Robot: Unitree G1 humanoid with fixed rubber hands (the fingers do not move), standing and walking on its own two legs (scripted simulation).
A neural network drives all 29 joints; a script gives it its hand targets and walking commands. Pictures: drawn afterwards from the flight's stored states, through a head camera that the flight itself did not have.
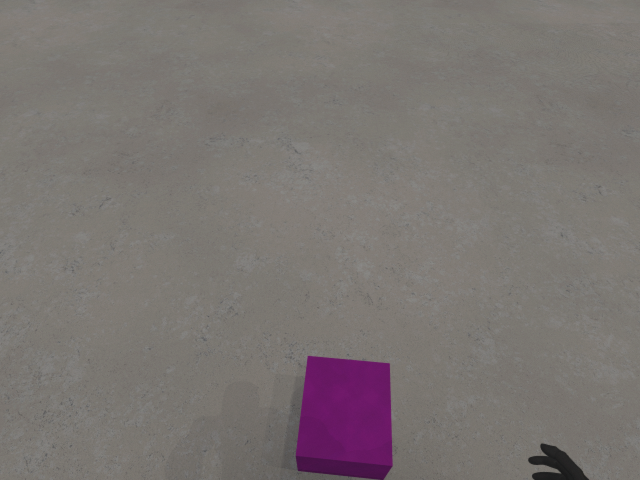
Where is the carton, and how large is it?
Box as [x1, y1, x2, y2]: [296, 356, 392, 479]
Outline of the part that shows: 308,356 296,449 296,460 298,470 383,479 392,465 389,363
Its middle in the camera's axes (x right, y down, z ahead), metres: +0.07 +0.49 +1.10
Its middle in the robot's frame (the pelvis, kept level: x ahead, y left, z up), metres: +0.40 -0.06 -0.68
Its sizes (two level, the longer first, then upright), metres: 0.265 0.240 0.174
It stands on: the floor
